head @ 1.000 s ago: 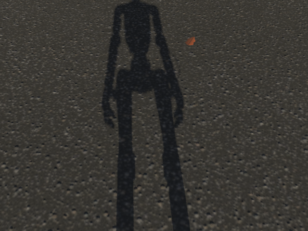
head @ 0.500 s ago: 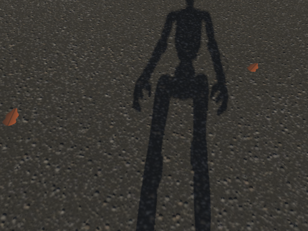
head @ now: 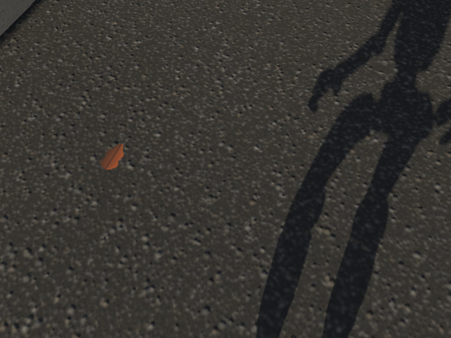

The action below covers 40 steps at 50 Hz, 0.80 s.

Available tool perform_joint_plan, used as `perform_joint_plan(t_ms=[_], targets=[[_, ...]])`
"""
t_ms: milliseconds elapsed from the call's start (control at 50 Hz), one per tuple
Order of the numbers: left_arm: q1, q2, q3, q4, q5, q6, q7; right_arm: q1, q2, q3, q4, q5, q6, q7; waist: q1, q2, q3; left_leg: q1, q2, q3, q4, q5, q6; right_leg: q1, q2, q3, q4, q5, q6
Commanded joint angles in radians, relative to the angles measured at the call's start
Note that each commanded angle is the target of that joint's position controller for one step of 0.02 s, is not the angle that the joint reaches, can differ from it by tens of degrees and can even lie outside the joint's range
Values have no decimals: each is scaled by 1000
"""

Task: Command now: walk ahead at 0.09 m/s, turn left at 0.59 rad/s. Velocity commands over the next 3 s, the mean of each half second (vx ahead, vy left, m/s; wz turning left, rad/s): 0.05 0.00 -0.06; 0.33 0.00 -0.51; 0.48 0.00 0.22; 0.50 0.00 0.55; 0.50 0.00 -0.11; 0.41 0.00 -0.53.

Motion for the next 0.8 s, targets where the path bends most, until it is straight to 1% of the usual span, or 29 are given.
perform_joint_plan(t_ms=[20,80,140,180,200,220,240,260,280,300,320,340,380,420,460,500,520,540,560,580,600,620,640,660,680,700,720,740,800], targets=[[-10,133,37,-42,4,-10,6,115,-21,-9,-63,0,12,-8,-15,-134,-130,0,65,22,-82,50,-11,97,-268,169,-202,163,-216],[21,157,44,-19,-8,-2,7,62,-3,8,-92,-20,2,-3,-1,-97,-196,74,76,11,-260,85,4,129,-295,173,-194,217,-253],[10,142,35,-7,-22,14,-9,39,-3,18,-83,-24,1,8,6,-123,-196,206,56,40,-469,155,20,89,-251,149,-196,29,-223],[10,130,25,7,-33,22,-24,52,-6,15,-67,-28,0,13,-15,-123,-167,327,20,78,-674,248,38,46,-221,150,-156,-122,-180],[27,117,17,15,-38,25,-28,51,-23,9,-66,-31,-2,14,-22,-125,-148,387,3,88,-768,267,56,16,-195,156,-121,-177,-140],[64,90,4,26,-37,23,-34,48,-61,1,-82,-39,-4,8,-21,-109,-145,464,60,24,-828,309,84,-36,-165,164,-83,-234,-72],[78,51,-8,11,-19,19,-42,62,-150,-14,-106,-53,-1,-4,2,43,-160,504,254,-172,-875,425,143,-93,-84,99,97,-350,5],[102,54,1,-8,-34,16,-34,-3,-205,-31,-102,-57,5,-8,46,263,-129,339,367,-246,-935,352,262,-118,-7,14,205,-437,42],[58,150,28,-6,-38,24,-23,-48,-170,-30,-129,-60,-9,-7,-2,221,-91,260,351,-238,-969,305,296,-91,-19,49,383,-458,59],[65,181,49,-5,-49,38,-16,-61,-147,-26,-130,-62,-24,-8,1,206,-77,265,346,-212,-966,378,299,-150,-7,60,542,-474,65],[108,169,57,16,-48,58,-4,-89,-128,-20,-133,-52,-38,-9,19,163,-82,276,331,-168,-952,472,290,-175,-14,87,656,-478,75],[142,159,62,21,-42,75,5,-120,-106,-15,-134,-35,-48,-8,36,139,-84,293,332,-132,-937,547,278,-199,-22,111,715,-449,85],[152,107,55,10,-42,90,10,-130,-77,-9,-122,-27,-50,-13,44,94,-98,340,308,-57,-913,618,257,-217,-31,102,692,-389,101],[112,74,44,-21,-43,94,0,-126,-77,-14,-112,-26,-39,-20,25,103,-119,378,298,-5,-890,615,250,-190,-48,68,570,-348,112],[72,63,35,-58,-44,95,-19,-116,-104,-26,-104,-25,-28,-26,-3,128,-147,392,310,14,-867,623,251,-120,-50,36,442,-347,106],[68,86,38,-83,-50,97,-38,-91,-141,-41,-93,-14,-26,-21,-19,138,-175,381,337,-2,-894,410,250,-50,-44,0,353,-343,77],[79,95,42,-88,-51,97,-46,-89,-151,-45,-88,-6,-29,-16,-14,139,-166,355,343,-10,-906,266,244,-12,-37,-18,303,-331,54],[117,97,47,-79,-50,95,-52,-108,-154,-46,-86,4,-32,-9,15,129,-152,306,335,-1,-900,126,226,57,-23,-40,219,-287,25],[185,102,55,-49,-48,92,-53,-124,-140,-42,-81,10,-35,-3,48,108,-140,233,312,30,-859,25,199,163,9,-69,137,-258,-3],[276,126,71,-7,-49,86,-45,-112,-97,-32,-72,2,-38,4,72,45,-138,137,266,91,-746,-66,156,293,34,-55,86,-286,-32],[377,204,98,12,-53,77,-29,-149,-21,-11,-95,-22,-46,16,103,-173,-118,-85,173,214,-387,-114,67,428,-160,255,-32,-384,-114],[413,332,115,-26,-34,46,-39,-261,-4,-3,-187,-18,-73,18,131,-350,-70,-436,-12,123,-144,-210,32,479,-395,835,-233,-590,-320],[386,263,95,-38,-13,16,-43,-311,-67,-15,-189,15,-102,25,144,-214,-37,-496,49,-18,-38,-140,58,458,-428,862,-287,-620,-347],[325,207,76,-51,-21,0,-37,-281,-99,-25,-177,22,-119,36,93,-196,-2,-507,77,-30,-45,-11,82,440,-389,761,-265,-563,-296],[281,174,65,-69,-35,-6,-31,-238,-109,-31,-143,-5,-127,34,63,-129,-3,-468,102,-25,-71,96,82,411,-331,641,-236,-469,-245],[244,163,60,-81,-42,-2,-25,-222,-113,-35,-129,-28,-133,31,45,-107,-8,-418,112,-22,-139,185,73,376,-287,554,-235,-365,-211],[240,153,55,-89,-38,1,-19,-214,-106,-37,-122,-37,-135,33,36,-112,-25,-353,108,-11,-176,253,61,348,-244,485,-245,-277,-192],[255,156,55,-90,-35,1,-14,-214,-90,-34,-118,-37,-136,37,37,-111,-38,-323,91,9,-210,316,47,344,-220,437,-251,-185,-187],[320,164,60,-77,-40,2,1,-261,-48,-20,-128,-30,-137,43,57,-97,-46,-281,56,27,-393,435,20,356,-178,346,-234,-2,-168]])
Next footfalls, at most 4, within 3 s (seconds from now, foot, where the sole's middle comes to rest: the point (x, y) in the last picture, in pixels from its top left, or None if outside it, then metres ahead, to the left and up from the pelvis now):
0.22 left None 0.10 0.14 -0.77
0.60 right None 0.07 -0.10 -0.77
1.08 left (245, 332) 0.45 -0.02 -0.77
1.54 right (339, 276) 0.60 -0.31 -0.77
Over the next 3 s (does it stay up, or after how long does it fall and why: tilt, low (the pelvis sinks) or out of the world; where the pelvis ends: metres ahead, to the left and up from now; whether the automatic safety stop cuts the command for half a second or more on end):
stays up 1.26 -0.18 0.00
